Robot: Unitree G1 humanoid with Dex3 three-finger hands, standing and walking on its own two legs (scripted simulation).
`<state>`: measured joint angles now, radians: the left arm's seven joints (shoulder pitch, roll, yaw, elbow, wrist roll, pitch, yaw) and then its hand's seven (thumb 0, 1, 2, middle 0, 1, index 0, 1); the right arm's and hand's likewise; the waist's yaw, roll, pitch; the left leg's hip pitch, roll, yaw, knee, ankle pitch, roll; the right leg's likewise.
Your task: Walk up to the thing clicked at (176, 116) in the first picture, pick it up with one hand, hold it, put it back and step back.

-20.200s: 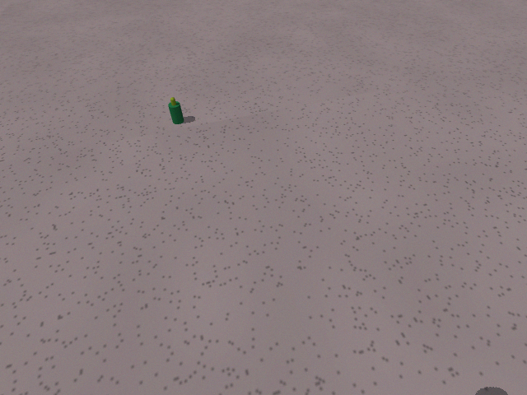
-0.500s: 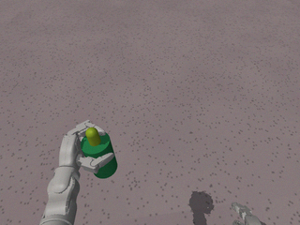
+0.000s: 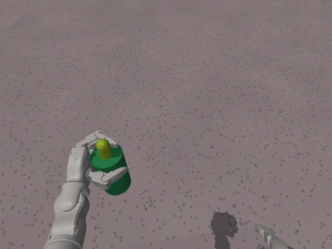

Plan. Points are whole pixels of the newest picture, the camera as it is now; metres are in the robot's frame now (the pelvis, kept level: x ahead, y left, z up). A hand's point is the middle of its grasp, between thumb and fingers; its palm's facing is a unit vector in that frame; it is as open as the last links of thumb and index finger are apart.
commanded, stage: hold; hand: left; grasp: from the side
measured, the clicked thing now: (110, 164) +0.32 +0.16 +0.03
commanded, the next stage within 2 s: crouch in 0.32 s
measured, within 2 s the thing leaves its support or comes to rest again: neither
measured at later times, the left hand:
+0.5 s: hand (106, 166) +0.31 +0.16 +0.04, palm faces +0.02 -1.00 -0.02, open 8.5 cm
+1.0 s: hand (116, 184) +0.33 +0.17 -0.11, palm faces +0.04 -1.00 -0.01, open 8.5 cm
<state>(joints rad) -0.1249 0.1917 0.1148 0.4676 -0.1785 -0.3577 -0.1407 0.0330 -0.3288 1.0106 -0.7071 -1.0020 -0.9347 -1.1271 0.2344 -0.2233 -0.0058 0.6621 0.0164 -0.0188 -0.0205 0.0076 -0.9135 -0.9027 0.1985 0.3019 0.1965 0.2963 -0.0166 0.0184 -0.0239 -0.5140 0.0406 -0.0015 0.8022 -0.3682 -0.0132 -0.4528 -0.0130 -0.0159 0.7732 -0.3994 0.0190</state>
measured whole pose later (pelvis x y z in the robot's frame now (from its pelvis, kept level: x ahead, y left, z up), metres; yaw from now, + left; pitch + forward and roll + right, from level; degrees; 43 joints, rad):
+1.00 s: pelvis -0.02 +0.00 -0.10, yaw -1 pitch +22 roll -2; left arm -0.28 0.22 0.23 0.80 -0.17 -0.70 -0.19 0.03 -0.33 1.01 -0.70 -1.01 -0.93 -1.13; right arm 0.19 -0.26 -0.03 0.67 -0.04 -0.05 0.03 0.01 -0.90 -0.90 0.20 0.30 0.20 0.30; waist -0.05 -0.01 -0.15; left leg -1.20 0.05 -0.04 1.35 -0.54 -0.02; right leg -1.13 0.00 -0.03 1.33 -0.59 0.01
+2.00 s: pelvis -0.08 -0.01 -0.42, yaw -7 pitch +28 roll -5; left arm -0.59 0.42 0.49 1.07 -0.13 -0.79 -0.23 0.03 -0.33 1.01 -0.70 -1.01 -0.94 -1.13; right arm 0.05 -0.29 0.08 0.74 -0.14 0.01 0.10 0.00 -0.91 -0.91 0.20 0.30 0.20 0.30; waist -0.13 -0.04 -0.03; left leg -2.25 0.04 -0.17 2.41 -0.66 -0.06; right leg -2.17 0.04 -0.08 2.38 -0.72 0.01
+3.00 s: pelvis -0.09 +0.01 -0.46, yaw -14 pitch +18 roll -12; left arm -0.55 0.63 0.53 1.21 -0.15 -0.96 -0.15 0.03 -0.34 1.02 -0.71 -1.00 -0.94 -1.13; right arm -0.12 -0.34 0.33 0.64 -0.28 0.02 0.14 0.00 -0.93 -0.91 0.20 0.30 0.20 0.30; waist -0.20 -0.19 0.20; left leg -2.26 0.03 -0.33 2.62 -0.69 -0.06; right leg -2.12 0.09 -0.19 2.47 -0.70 0.05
